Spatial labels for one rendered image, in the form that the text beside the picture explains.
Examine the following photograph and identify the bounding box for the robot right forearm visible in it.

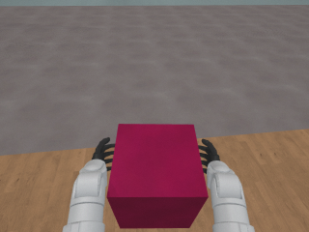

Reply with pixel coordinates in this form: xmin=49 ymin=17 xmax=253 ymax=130
xmin=207 ymin=160 xmax=255 ymax=232

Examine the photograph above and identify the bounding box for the robot left forearm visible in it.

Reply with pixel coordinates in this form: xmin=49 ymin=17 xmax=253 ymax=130
xmin=62 ymin=159 xmax=107 ymax=232

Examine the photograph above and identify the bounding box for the carton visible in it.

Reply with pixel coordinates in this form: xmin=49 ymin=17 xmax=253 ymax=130
xmin=106 ymin=124 xmax=209 ymax=229

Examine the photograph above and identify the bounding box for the right robot hand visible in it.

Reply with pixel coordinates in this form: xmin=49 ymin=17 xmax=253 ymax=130
xmin=198 ymin=138 xmax=220 ymax=174

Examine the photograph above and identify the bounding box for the left robot hand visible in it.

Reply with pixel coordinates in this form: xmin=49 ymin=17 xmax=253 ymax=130
xmin=92 ymin=137 xmax=116 ymax=171

